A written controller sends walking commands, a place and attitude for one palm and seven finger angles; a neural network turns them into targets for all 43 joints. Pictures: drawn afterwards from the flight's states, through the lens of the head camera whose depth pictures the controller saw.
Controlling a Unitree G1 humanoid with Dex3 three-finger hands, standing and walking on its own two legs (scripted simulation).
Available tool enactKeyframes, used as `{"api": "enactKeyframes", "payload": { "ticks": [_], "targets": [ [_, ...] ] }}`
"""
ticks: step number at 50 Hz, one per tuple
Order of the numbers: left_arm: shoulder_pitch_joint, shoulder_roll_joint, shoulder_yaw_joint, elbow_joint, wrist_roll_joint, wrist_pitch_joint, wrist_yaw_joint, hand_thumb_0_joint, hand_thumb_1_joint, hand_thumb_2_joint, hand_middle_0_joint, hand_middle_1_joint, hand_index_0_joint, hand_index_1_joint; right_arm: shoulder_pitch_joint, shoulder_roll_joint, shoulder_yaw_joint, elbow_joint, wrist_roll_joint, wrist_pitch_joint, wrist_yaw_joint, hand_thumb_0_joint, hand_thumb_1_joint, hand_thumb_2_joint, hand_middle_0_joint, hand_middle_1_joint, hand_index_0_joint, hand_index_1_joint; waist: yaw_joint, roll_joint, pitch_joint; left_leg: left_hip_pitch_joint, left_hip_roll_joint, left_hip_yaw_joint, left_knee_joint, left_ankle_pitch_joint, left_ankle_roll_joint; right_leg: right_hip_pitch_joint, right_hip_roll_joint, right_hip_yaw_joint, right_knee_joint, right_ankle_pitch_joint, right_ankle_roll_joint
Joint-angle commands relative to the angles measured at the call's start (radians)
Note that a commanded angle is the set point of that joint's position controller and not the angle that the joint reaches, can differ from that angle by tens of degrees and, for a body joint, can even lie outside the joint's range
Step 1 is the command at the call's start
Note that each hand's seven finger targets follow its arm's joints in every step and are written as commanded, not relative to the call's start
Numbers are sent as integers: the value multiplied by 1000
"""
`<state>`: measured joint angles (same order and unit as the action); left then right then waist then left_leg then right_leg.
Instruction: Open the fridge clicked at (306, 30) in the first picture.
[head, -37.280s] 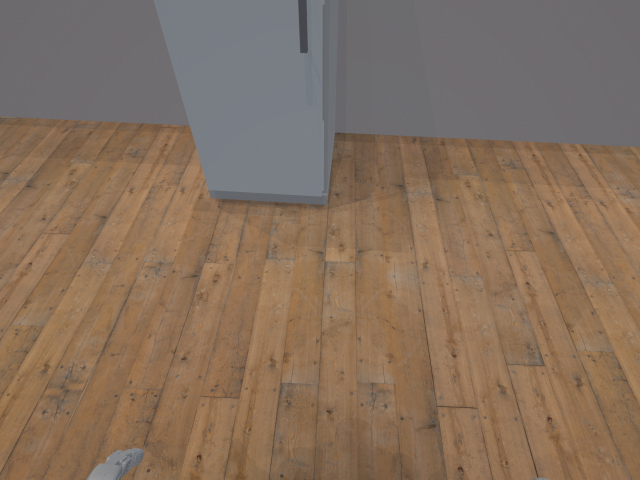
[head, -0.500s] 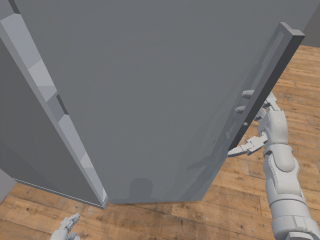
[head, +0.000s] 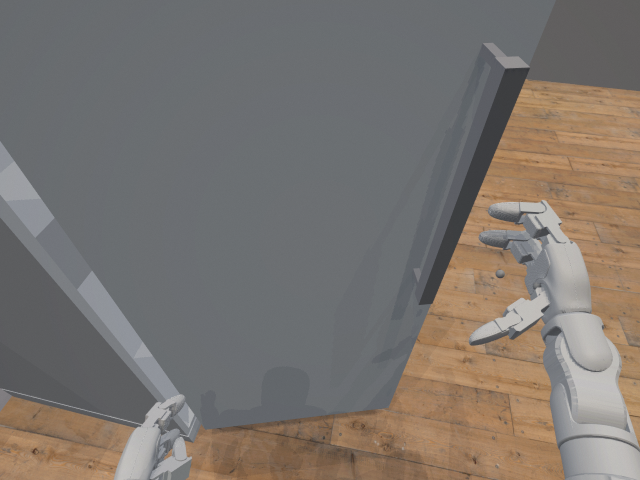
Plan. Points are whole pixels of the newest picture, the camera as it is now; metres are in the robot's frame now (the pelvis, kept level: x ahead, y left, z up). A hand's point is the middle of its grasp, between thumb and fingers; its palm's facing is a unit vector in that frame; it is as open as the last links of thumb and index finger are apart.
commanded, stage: slip the hand off the handle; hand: right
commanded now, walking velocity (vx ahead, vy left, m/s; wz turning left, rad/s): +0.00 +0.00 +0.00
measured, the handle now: (449, 203) +0.40 -0.13 +0.16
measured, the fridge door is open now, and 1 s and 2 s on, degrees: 71 71 71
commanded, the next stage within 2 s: draw the hand back to the body in 0.96 s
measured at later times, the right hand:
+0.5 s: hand (523, 317) +0.28 -0.20 +0.12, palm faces +0.07 +0.98 -0.17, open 14.7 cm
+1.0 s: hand (550, 369) +0.22 -0.21 +0.12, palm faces +0.06 +0.98 -0.18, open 14.7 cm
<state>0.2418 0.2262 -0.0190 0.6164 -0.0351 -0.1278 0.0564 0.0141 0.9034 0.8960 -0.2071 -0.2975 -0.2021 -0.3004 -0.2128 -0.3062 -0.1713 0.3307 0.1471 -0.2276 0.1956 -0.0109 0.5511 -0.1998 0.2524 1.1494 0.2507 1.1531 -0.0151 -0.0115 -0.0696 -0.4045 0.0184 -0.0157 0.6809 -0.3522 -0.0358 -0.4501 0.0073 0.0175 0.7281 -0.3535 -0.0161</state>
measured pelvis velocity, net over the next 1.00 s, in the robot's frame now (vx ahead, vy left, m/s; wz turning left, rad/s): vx -0.02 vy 0.03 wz -0.03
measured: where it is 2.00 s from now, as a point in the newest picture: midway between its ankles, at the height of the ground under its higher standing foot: outside the picture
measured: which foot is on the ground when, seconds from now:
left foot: down 0.00-1.00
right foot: down 0.00-1.00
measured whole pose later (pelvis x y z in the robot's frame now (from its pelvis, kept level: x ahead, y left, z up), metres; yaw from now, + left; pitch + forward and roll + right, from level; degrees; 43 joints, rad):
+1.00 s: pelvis -0.02 +0.03 -0.01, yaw -2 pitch +1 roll +2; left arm 0.24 0.26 -0.04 0.61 -0.04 -0.24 0.10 0.02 0.90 0.90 -0.21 -0.30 -0.20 -0.30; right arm 0.17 -0.35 -0.27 0.00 0.27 -0.24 0.31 -0.01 0.55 -0.20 0.25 1.15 0.25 1.15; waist -0.05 -0.04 -0.06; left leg -0.39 -0.01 0.04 0.73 -0.37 0.00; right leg -0.45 -0.02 0.07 0.77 -0.35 0.02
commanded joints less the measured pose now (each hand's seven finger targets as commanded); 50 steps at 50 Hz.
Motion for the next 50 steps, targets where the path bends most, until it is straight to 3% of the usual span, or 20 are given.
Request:
{"api": "enactKeyframes", "payload": {
  "ticks": [1, 5, 6, 7, 9, 12, 14, 16, 18, 19, 21, 24, 27, 30, 34, 36, 40, 44, 46, 50],
  "targets": [
    [-37, 156, 49, -137, 4, -38, 24, 0, 900, 900, -200, -300, -200, -300, -379, -259, -153, -260, 0, -82, -31, 0, 550, -200, 250, 1150, 250, 1150, 9, -71, -264, 1, -39, 60, -52, 233, 67, 216, -22, 25, -110, 321, 19],
    [-38, 151, 44, -134, 6, -42, 24, 0, 900, 900, -200, -300, -200, -300, -411, -250, -145, -218, 5, -111, -15, 0, 550, -200, 250, 1150, 250, 1150, 21, -87, -265, -22, -44, 61, -46, 199, 68, 215, -23, 28, -108, 291, 23],
    [-34, 152, 47, -131, 5, -40, 25, 0, 900, 900, -200, -300, -200, -300, -368, -245, -148, -208, 5, -112, -9, 0, 550, -200, 250, 1150, 250, 1150, 15, -73, -272, -6, -46, 60, -50, 210, 70, 215, -25, 26, -105, 303, 20],
    [-39, 147, 45, -143, 2, -44, 21, 0, 900, 900, -200, -300, -200, -300, -321, -191, -103, -196, 13, -104, 7, 0, 550, -200, 250, 1150, 250, 1150, 13, -95, -265, -15, -44, 63, -48, 199, 70, 213, -24, 26, -108, 292, 23],
    [-41, 147, 45, -155, -4, -49, 15, 0, 900, 900, -200, -300, -200, -300, -246, -156, -76, -195, 30, -85, 34, 0, 550, -200, 250, 1150, 250, 1150, 6, -91, -248, -14, -44, 67, -52, 192, 69, 201, -26, 29, -113, 276, 24],
    [-44, 157, 47, -165, -13, -46, 17, 0, 900, 900, -200, -300, -200, -300, -172, -168, -90, -176, 44, -50, 54, 0, 550, -200, 250, 1150, 250, 1150, 6, -2, -192, -1, -44, 67, -70, 173, 64, 133, -23, 20, -123, 200, 11],
    [-52, 161, 46, -173, -15, -48, 20, 0, 900, 900, -200, -300, -200, -300, -179, -186, -108, -206, 55, -39, 55, 0, 550, -200, 250, 1150, 250, 1150, 6, 18, -166, -7, -43, 64, -80, 136, 61, 111, -19, 18, -132, 142, 6],
    [-67, 159, 47, -181, -10, -52, 24, 0, 900, 900, -200, -300, -200, -300, -174, -227, -149, -303, 52, -56, 34, 0, 550, -200, 250, 1150, 250, 1150, -8, -12, -187, 16, -42, 60, -77, 133, 64, 124, -18, 17, -132, 152, 4],
    [-75, 146, 47, -194, -4, -67, 20, 0, 900, 900, -200, -300, -200, -300, -152, -225, -154, -417, 52, -87, 15, 0, 550, -200, 250, 1150, 250, 1150, -12, -61, -241, 27, -43, 58, -65, 152, 64, 164, -14, 12, -125, 187, 4],
    [-77, 143, 45, -194, 0, -73, 19, 0, 900, 900, -200, -300, -200, -300, -116, -221, -157, -446, 53, -101, 6, 0, 550, -200, 250, 1150, 250, 1150, -15, -67, -257, 31, -44, 59, -61, 163, 64, 176, -14, 10, -120, 201, 3],
    [-76, 147, 43, -179, 6, -76, 22, 0, 900, 900, -200, -300, -200, -300, -69, -271, -207, -472, 50, -126, -14, 0, 550, -200, 250, 1150, 250, 1150, -16, -43, -237, 46, -46, 57, -60, 178, 62, 155, -14, 7, -112, 211, 0],
    [-91, 139, 38, -178, 1, -87, 17, 0, 900, 900, -200, -300, -200, -300, -7, -214, -160, -476, 53, -129, -5, 0, 550, -200, 250, 1150, 250, 1150, -4, -84, -182, 15, -45, 58, -63, 141, 60, 135, -12, 2, -115, 163, 2],
    [-92, 142, 38, -180, -7, -92, 20, 0, 900, 900, -200, -300, -200, -300, 84, -170, -115, -447, 65, -88, 23, 0, 550, -200, 250, 1150, 250, 1150, 2, -58, -121, -2, -42, 55, -87, 96, 55, 109, -12, -1, -122, 100, -2],
    [-94, 145, 36, -189, -13, -104, 28, 0, 900, 900, -200, -300, -200, -300, 123, -170, -107, -474, 86, -52, 52, 0, 550, -200, 250, 1150, 250, 1150, 2, -13, -100, 3, -38, 49, -109, 57, 49, 93, -7, 1, -126, 57, -5],
    [-99, 143, 36, -198, -9, -115, 35, 0, 900, 900, -200, -300, -200, -300, 191, -213, -173, -535, 111, -53, 67, 0, 550, -200, 250, 1150, 250, 1150, -13, 31, -122, 36, -31, 36, -114, 92, 40, 87, 2, -10, -104, 94, -10],
    [-104, 143, 33, -190, -6, -119, 39, 0, 900, 900, -200, -300, -200, -300, 167, -248, -206, -584, 116, -74, 61, 0, 550, -200, 250, 1150, 250, 1150, -11, 6, -127, 37, -30, 25, -117, 82, 40, 91, 4, -13, -92, 95, -11],
    [-105, 135, 28, -184, -7, -138, 41, 0, 900, 900, -200, -300, -200, -300, 209, -245, -220, -579, 125, -104, 70, 0, 550, -200, 250, 1150, 250, 1150, -9, -17, -100, 18, -27, 16, -122, 43, 40, 77, 7, -12, -83, 76, -9],
    [-103, 138, 24, -174, -11, -152, 48, 0, 900, 900, -200, -300, -200, -300, 189, -220, -179, -564, 131, -95, 104, 0, 550, -200, 250, 1150, 250, 1150, 2, -56, -82, -2, -25, 13, -122, 36, 40, 77, 6, -10, -76, 66, -9],
    [-105, 144, 24, -166, -14, -161, 56, 0, 900, 900, -200, -300, -200, -300, 141, -210, -150, -559, 133, -82, 119, 0, 550, -200, 250, 1150, 250, 1150, 15, -53, -74, -14, -23, 5, -131, 15, 39, 80, 4, -7, -69, 53, -12],
    [-96, 148, 27, -168, -15, -176, 65, 0, 900, 900, -200, -300, -200, -300, 150, -213, -155, -534, 139, -55, 130, 0, 550, -200, 250, 1150, 250, 1150, 7, -5, -99, -9, -20, 13, -124, 9, 34, 77, 4, 2, -74, 53, -12]
  ]
}}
